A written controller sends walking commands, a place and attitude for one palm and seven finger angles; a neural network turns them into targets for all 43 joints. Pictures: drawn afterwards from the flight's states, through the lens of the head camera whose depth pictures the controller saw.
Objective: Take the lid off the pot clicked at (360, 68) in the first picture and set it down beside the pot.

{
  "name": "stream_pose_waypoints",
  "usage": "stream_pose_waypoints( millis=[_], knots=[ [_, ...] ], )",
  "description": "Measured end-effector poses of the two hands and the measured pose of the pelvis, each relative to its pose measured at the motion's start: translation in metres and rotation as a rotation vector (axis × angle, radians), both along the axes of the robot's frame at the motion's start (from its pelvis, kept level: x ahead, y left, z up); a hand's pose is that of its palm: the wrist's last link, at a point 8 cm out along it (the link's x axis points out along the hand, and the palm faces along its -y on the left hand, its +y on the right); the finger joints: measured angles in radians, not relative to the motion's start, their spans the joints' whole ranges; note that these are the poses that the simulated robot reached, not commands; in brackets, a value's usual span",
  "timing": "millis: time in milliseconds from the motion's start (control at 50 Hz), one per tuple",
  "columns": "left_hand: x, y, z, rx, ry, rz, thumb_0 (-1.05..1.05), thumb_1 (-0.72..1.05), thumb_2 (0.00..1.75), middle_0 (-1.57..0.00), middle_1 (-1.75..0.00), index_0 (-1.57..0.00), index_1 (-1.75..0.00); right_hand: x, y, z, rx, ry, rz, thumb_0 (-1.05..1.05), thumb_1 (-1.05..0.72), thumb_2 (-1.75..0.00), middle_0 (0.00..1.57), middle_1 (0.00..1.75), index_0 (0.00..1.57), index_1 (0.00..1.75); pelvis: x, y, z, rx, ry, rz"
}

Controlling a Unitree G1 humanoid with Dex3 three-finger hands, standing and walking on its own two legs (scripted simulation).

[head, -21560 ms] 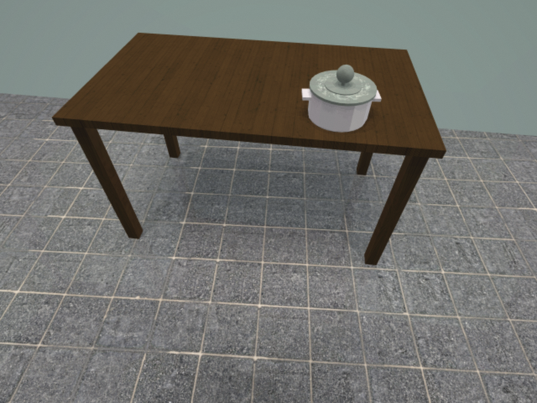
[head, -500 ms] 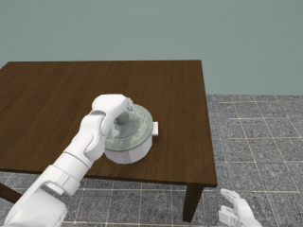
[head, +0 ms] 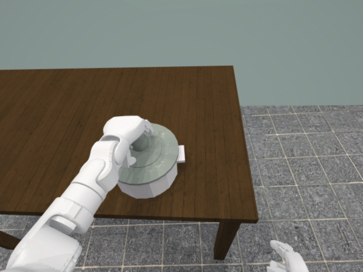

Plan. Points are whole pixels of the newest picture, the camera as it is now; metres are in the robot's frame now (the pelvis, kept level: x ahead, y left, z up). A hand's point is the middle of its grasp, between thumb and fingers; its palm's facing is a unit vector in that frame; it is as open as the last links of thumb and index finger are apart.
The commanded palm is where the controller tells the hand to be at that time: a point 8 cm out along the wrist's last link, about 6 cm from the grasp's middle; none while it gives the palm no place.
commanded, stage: lower the open fingers around the knob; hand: left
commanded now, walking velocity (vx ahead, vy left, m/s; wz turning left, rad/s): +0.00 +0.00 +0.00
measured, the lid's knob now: (138, 141) +0.42 +0.13 +0.04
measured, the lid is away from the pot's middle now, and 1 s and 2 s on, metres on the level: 0.00 0.00 0.00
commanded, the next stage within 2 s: close the fingers and squeeze the knob in 0.14 s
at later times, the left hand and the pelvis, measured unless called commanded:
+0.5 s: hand (130, 147) +0.39 +0.14 +0.05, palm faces -0.30 -0.07 -0.95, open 10.1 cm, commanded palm +0.38 +0.14 +0.12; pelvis +0.00 +0.01 +0.00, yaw +1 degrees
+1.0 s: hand (136, 147) +0.39 +0.13 +0.05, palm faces -0.32 -0.06 -0.95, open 8.1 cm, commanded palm +0.38 +0.13 +0.12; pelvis +0.00 -0.01 +0.00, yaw +0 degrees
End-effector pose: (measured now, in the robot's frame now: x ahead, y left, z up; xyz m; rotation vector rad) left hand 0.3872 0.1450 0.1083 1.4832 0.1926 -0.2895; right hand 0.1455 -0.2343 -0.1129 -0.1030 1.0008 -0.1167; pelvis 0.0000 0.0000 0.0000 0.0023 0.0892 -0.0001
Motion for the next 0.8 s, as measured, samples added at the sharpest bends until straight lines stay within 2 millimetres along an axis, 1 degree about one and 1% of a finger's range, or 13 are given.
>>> stream_pose_waypoints(
  millis=[80, 160, 260, 340, 420, 500, 620, 720, 800],
  knots=[
    [0.001, 0.000, 0.000, 0.001, -0.018, 0.003, 0.00, -0.29, 1.35, -0.81, -0.08, -0.80, -0.08, 0.002, 0.004, -0.003, 0.015, 0.010, 0.002, 0.01, -0.91, -0.90, 0.20, 0.29, 0.20, 0.30, 0.003, 0.003, -0.001, -0.001, 0.008, 0.003],
    [0.003, 0.001, -0.006, 0.000, -0.004, 0.020, 0.00, -0.29, 1.35, -0.81, -0.08, -0.80, -0.08, 0.006, 0.011, -0.004, 0.029, 0.011, 0.011, 0.01, -0.91, -0.90, 0.20, 0.29, 0.20, 0.30, 0.004, 0.005, -0.001, -0.001, 0.013, 0.003],
    [0.006, -0.003, 0.000, 0.005, -0.021, 0.005, 0.00, -0.29, 1.35, -0.81, -0.08, -0.80, -0.08, 0.013, 0.018, -0.003, 0.038, -0.006, 0.021, 0.01, -0.91, -0.90, 0.20, 0.29, 0.20, 0.30, 0.005, 0.007, -0.002, -0.002, 0.017, 0.007],
    [0.009, 0.000, 0.000, -0.001, -0.018, 0.028, 0.00, -0.27, 1.31, -0.80, -0.10, -0.79, -0.10, 0.018, 0.021, -0.001, 0.047, -0.022, 0.030, 0.01, -0.91, -0.90, 0.20, 0.29, 0.20, 0.30, 0.005, 0.007, -0.002, -0.001, 0.018, 0.005],
    [0.005, 0.002, -0.004, 0.000, 0.000, 0.037, 0.00, -0.22, 1.26, -0.76, -0.20, -0.76, -0.20, 0.021, 0.022, 0.001, 0.050, -0.033, 0.035, 0.01, -0.91, -0.90, 0.20, 0.29, 0.20, 0.30, 0.006, 0.006, -0.002, -0.002, 0.017, 0.006],
    [0.000, 0.001, -0.001, -0.003, -0.007, 0.015, 0.00, -0.18, 1.22, -0.72, -0.34, -0.71, -0.34, 0.022, 0.020, 0.002, 0.041, -0.040, 0.039, 0.00, -0.91, -0.90, 0.20, 0.29, 0.20, 0.30, 0.005, 0.006, -0.002, -0.003, 0.013, 0.009],
    [0.000, 0.004, -0.004, 0.015, 0.005, 0.034, 0.00, -0.11, 1.18, -0.67, -0.53, -0.67, -0.53, 0.020, 0.015, 0.002, 0.028, -0.029, 0.038, 0.00, -0.91, -0.90, 0.20, 0.29, 0.20, 0.30, 0.001, 0.004, -0.002, -0.002, 0.009, 0.012],
    [-0.002, -0.009, 0.003, 0.008, -0.020, -0.008, 0.00, -0.05, 1.15, -0.66, -0.65, -0.65, -0.65, 0.015, 0.013, 0.000, 0.031, -0.023, 0.034, 0.00, -0.91, -0.90, 0.20, 0.29, 0.20, 0.30, -0.001, 0.003, -0.002, -0.002, 0.010, 0.016],
    [0.001, -0.014, -0.002, 0.017, -0.005, 0.008, 0.00, 0.00, 1.13, -0.66, -0.73, -0.65, -0.73, 0.010, 0.013, -0.003, 0.039, -0.010, 0.029, 0.00, -0.91, -0.90, 0.20, 0.29, 0.20, 0.30, -0.002, 0.001, -0.002, 0.001, 0.008, 0.009]
  ],
)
